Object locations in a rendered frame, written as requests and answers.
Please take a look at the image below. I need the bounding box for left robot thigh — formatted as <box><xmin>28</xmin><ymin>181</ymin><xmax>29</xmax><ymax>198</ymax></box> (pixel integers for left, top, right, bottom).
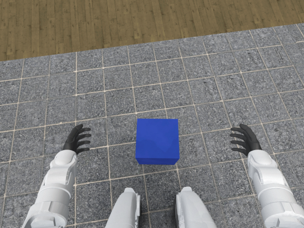
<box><xmin>105</xmin><ymin>192</ymin><xmax>141</xmax><ymax>228</ymax></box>

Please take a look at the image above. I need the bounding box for right robot hand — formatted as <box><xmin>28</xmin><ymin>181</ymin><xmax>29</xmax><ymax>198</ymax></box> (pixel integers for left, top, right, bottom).
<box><xmin>230</xmin><ymin>123</ymin><xmax>262</xmax><ymax>156</ymax></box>

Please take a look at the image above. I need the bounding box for robot thigh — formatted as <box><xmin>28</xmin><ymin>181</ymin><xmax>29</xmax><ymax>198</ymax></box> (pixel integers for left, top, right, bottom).
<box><xmin>176</xmin><ymin>191</ymin><xmax>217</xmax><ymax>228</ymax></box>
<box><xmin>105</xmin><ymin>192</ymin><xmax>141</xmax><ymax>228</ymax></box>

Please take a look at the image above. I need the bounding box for right robot thigh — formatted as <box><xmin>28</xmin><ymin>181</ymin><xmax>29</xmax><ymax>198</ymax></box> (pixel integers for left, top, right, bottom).
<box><xmin>176</xmin><ymin>191</ymin><xmax>217</xmax><ymax>228</ymax></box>

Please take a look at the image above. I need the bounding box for right robot forearm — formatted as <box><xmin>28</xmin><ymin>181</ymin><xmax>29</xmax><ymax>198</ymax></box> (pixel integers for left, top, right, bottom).
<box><xmin>247</xmin><ymin>150</ymin><xmax>304</xmax><ymax>228</ymax></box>

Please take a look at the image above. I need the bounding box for carton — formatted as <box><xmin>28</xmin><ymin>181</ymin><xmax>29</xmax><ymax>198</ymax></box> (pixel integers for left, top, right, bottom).
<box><xmin>135</xmin><ymin>119</ymin><xmax>180</xmax><ymax>165</ymax></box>

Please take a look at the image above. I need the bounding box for left robot hand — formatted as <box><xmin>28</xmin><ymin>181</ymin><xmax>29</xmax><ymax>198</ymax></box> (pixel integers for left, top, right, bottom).
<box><xmin>63</xmin><ymin>124</ymin><xmax>91</xmax><ymax>155</ymax></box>

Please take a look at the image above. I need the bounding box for left robot forearm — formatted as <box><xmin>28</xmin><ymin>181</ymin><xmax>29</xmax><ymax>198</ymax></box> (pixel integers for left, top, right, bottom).
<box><xmin>22</xmin><ymin>150</ymin><xmax>77</xmax><ymax>228</ymax></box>

